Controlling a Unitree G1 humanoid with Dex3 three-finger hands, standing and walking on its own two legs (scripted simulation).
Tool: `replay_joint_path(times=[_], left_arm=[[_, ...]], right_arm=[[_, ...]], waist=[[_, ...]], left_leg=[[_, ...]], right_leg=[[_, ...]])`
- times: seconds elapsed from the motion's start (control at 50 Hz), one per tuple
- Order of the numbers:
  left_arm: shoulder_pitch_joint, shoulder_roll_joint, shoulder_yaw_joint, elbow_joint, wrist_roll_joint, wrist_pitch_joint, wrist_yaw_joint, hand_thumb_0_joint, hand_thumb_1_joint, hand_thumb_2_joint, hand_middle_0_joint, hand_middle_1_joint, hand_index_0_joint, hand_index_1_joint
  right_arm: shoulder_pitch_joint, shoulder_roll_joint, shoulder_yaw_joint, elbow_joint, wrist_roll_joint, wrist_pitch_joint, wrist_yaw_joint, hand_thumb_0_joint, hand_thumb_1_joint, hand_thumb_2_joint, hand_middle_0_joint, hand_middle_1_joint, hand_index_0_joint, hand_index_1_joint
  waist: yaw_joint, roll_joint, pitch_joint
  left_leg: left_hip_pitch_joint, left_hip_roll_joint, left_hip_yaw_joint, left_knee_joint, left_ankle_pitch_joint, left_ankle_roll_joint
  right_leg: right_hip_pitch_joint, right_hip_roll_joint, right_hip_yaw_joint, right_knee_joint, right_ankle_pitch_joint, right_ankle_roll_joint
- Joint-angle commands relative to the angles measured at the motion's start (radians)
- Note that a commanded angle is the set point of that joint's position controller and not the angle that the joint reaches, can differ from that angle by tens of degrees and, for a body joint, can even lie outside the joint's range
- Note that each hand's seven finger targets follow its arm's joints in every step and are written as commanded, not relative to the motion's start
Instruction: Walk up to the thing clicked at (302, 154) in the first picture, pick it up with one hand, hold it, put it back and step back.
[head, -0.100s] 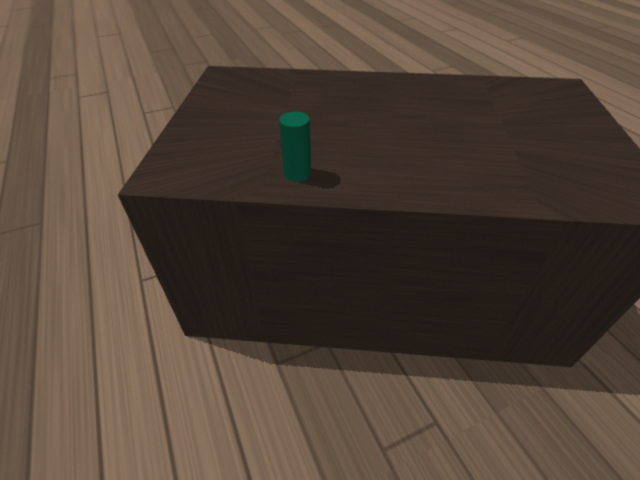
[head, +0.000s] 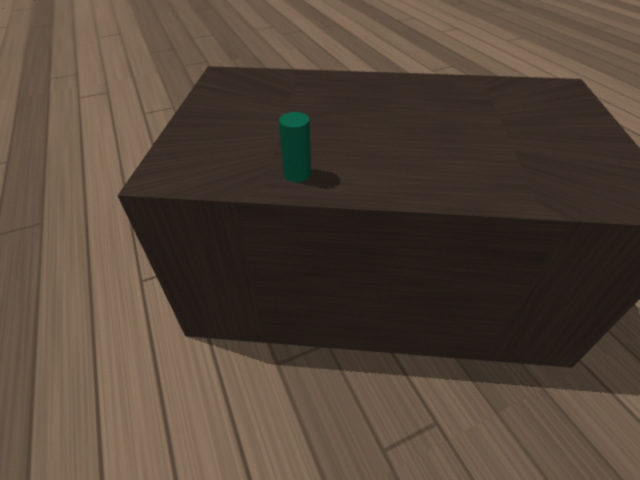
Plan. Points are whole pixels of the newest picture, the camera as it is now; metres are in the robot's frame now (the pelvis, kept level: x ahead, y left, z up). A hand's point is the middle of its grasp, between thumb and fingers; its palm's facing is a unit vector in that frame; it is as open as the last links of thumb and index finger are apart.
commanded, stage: stand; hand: left
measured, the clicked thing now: (295, 148) +0.88 +0.09 -0.06
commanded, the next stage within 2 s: walk up in 1.02 s
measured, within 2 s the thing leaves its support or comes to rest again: neither
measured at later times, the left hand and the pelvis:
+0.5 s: hand out of the picture +0.08 +0.25 -0.15, palm faces -0.02 -0.94 -0.34, open 7.4 cm; pelvis +0.00 +0.00 +0.00, yaw +0 degrees
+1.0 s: hand out of the picture +0.08 +0.25 -0.15, palm faces -0.02 -0.94 -0.35, open 7.4 cm; pelvis +0.00 +0.00 +0.00, yaw +0 degrees
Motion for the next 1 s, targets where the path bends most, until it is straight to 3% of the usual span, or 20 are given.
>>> replay_joint_path(times=[0.0, 0.18, 0.38, 0.56, 0.68, 0.76, 0.92, 0.98], left_arm=[[-0.036, 0.207, 0.039, -0.058, -0.003, -0.021, 0.010, 0.000, 0.900, 0.900, -0.200, -0.300, -0.200, -0.300], [-0.037, 0.211, 0.040, -0.061, -0.003, -0.020, 0.011, 0.000, 0.900, 0.900, -0.200, -0.300, -0.200, -0.300], [-0.042, 0.211, 0.040, -0.062, -0.003, -0.021, 0.011, 0.000, 0.900, 0.900, -0.200, -0.300, -0.200, -0.300], [-0.031, 0.211, 0.039, -0.060, -0.005, -0.024, 0.012, 0.000, 0.900, 0.900, -0.200, -0.300, -0.200, -0.300], [-0.031, 0.215, 0.042, -0.058, -0.003, -0.020, 0.012, 0.000, 0.900, 0.900, -0.200, -0.300, -0.200, -0.300], [-0.027, 0.210, 0.040, -0.061, -0.004, -0.022, 0.012, 0.000, 0.900, 0.900, -0.200, -0.300, -0.200, -0.300], [-0.033, 0.219, 0.043, -0.061, -0.001, -0.020, 0.014, 0.000, 0.900, 0.900, -0.200, -0.300, -0.200, -0.300], [-0.027, 0.218, 0.044, -0.061, 0.000, -0.021, 0.012, 0.000, 0.900, 0.900, -0.200, -0.300, -0.200, -0.300]], right_arm=[[-0.041, -0.215, -0.043, -0.061, 0.006, -0.024, -0.012, 0.000, -0.900, -0.900, 0.200, 0.300, 0.200, 0.300], [-0.041, -0.214, -0.043, -0.056, 0.005, -0.024, -0.013, 0.000, -0.900, -0.900, 0.200, 0.300, 0.200, 0.300], [-0.033, -0.211, -0.043, -0.051, 0.004, -0.021, -0.011, 0.000, -0.900, -0.900, 0.200, 0.300, 0.200, 0.300], [-0.030, -0.209, -0.042, -0.048, 0.006, -0.024, -0.012, 0.000, -0.900, -0.900, 0.200, 0.300, 0.200, 0.300], [-0.026, -0.211, -0.042, -0.048, 0.004, -0.022, -0.013, 0.000, -0.900, -0.900, 0.200, 0.300, 0.200, 0.300], [-0.035, -0.215, -0.043, -0.050, 0.007, -0.024, -0.012, 0.000, -0.900, -0.900, 0.200, 0.300, 0.200, 0.300], [-0.029, -0.215, -0.044, -0.046, 0.005, -0.019, -0.011, 0.000, -0.900, -0.900, 0.200, 0.300, 0.200, 0.300], [-0.028, -0.215, -0.045, -0.046, 0.004, -0.019, -0.012, 0.000, -0.900, -0.900, 0.200, 0.300, 0.200, 0.300]], waist=[[-0.005, -0.010, -0.088], [-0.004, -0.007, -0.087], [-0.007, -0.016, -0.069], [-0.008, -0.014, -0.082], [-0.007, -0.005, -0.075], [-0.003, -0.015, -0.078], [-0.008, -0.023, -0.057], [-0.009, -0.010, -0.069]], left_leg=[[0.030, 0.123, -0.092, -0.044, 0.136, 0.038], [0.034, 0.122, -0.090, -0.049, 0.151, 0.033], [0.011, 0.118, -0.090, -0.065, 0.085, 0.033], [0.029, 0.122, -0.089, -0.055, 0.160, 0.031], [0.018, 0.121, -0.092, -0.068, 0.131, 0.030], [0.041, 0.126, -0.095, -0.059, 0.169, 0.030], [0.023, 0.122, -0.096, -0.076, 0.082, 0.030], [0.021, 0.119, -0.092, -0.072, 0.089, 0.032]], right_leg=[[0.019, -0.117, 0.092, -0.062, 0.126, -0.034], [0.026, -0.117, 0.094, -0.071, 0.141, -0.032], [0.018, -0.117, 0.096, -0.094, 0.088, -0.032], [0.038, -0.121, 0.091, -0.085, 0.162, -0.030], [0.043, -0.120, 0.090, -0.082, 0.128, -0.034], [0.037, -0.118, 0.086, -0.085, 0.143, -0.030], [0.017, -0.114, 0.088, -0.102, 0.062, -0.030], [0.028, -0.120, 0.093, -0.102, 0.086, -0.032]])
